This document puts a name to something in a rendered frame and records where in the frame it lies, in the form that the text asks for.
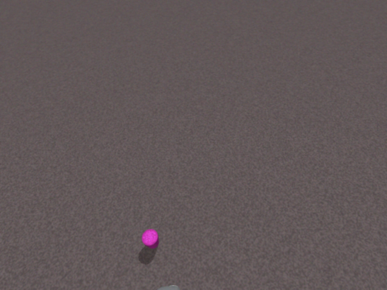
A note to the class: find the cup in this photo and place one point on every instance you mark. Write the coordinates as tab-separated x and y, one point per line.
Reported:
150	238

